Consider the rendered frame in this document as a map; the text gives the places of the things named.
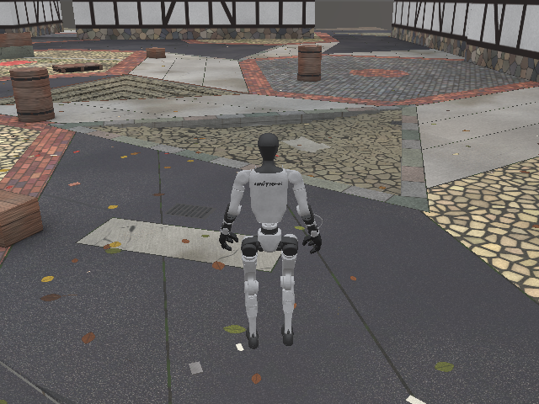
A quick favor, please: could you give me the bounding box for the right robot upper arm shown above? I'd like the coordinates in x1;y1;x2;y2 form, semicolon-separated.
286;169;310;216

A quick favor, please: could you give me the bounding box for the left robot hand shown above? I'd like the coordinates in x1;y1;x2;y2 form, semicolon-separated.
219;232;238;251

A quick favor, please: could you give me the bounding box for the robot left forearm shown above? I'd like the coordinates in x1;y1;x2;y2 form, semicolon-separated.
221;203;237;235

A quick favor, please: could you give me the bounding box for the right robot hand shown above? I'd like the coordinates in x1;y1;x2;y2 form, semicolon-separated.
302;233;322;254

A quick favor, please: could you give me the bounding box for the left robot foot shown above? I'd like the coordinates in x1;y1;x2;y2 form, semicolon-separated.
246;327;259;349

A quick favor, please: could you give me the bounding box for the left robot upper arm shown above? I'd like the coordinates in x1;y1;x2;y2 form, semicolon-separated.
227;169;251;215

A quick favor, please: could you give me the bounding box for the robot right forearm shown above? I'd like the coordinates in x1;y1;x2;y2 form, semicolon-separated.
302;203;319;237

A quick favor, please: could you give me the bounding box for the robot right thigh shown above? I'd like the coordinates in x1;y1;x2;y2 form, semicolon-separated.
280;234;298;290

